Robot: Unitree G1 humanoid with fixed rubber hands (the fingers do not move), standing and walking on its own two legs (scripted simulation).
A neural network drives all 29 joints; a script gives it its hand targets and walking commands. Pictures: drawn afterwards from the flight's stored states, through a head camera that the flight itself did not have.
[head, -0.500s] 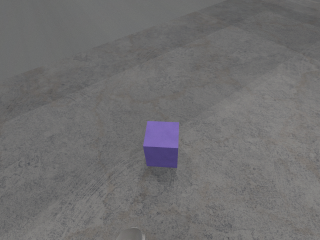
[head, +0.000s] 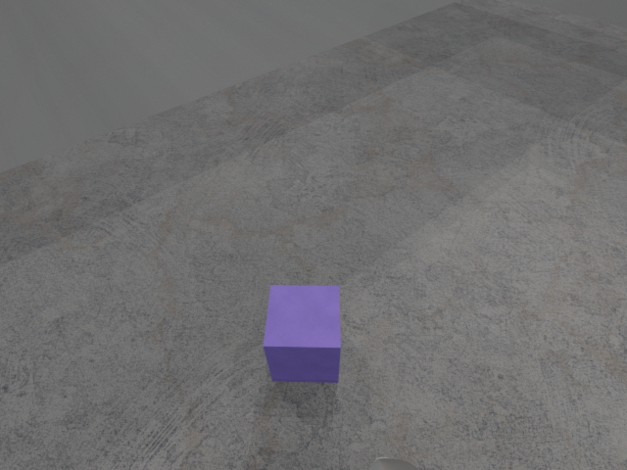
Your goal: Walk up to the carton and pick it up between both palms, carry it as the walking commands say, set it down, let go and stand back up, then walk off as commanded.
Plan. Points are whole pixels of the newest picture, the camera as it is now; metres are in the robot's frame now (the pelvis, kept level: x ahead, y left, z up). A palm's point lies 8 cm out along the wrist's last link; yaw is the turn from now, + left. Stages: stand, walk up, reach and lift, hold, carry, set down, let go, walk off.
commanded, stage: walk up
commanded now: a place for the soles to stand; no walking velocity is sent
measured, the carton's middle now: (305, 334) +0.61 +0.02 -0.61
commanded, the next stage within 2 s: none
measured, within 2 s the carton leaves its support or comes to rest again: neither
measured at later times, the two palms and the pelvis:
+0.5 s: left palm (83, 446) +0.20 +0.33 -0.11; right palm (537, 404) +0.22 -0.32 -0.10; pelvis +0.13 +0.01 +0.00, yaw +0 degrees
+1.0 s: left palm (101, 382) +0.28 +0.31 -0.08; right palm (513, 360) +0.27 -0.30 -0.08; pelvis +0.17 +0.01 +0.04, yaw +0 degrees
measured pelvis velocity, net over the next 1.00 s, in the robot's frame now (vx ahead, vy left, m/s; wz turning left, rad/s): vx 0.17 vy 0.01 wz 0.00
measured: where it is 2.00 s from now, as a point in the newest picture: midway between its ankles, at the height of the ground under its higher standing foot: outside the picture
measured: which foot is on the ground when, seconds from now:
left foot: up 0.00-0.20, down 0.22-1.00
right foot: down 0.00-0.22, up 0.24-0.40, down 0.42-1.00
